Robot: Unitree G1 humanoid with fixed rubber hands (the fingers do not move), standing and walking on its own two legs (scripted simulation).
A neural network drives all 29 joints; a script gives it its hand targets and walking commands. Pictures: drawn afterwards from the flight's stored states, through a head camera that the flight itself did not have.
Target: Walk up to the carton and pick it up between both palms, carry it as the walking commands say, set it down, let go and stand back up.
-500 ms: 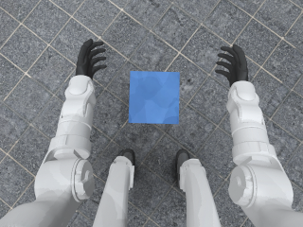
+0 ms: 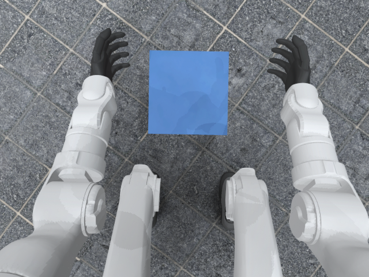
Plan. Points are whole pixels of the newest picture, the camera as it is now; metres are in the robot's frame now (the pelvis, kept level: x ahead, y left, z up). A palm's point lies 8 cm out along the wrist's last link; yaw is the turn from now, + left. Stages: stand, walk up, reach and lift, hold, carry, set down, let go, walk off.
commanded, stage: reach and lift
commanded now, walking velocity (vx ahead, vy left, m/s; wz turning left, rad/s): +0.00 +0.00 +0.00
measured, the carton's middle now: (188, 100) +0.47 +0.02 -0.38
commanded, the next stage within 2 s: none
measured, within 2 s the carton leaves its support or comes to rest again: leaves its support in 1.96 s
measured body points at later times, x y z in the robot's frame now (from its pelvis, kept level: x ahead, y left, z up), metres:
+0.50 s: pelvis -0.02 +0.00 -0.10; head +0.34 +0.00 +0.18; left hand +0.49 +0.18 -0.28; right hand +0.49 -0.18 -0.28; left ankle +0.09 +0.15 -0.47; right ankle +0.10 -0.15 -0.47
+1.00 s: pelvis -0.03 +0.00 -0.13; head +0.34 +0.00 +0.13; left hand +0.50 +0.18 -0.33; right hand +0.50 -0.18 -0.32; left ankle +0.09 +0.15 -0.47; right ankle +0.10 -0.15 -0.47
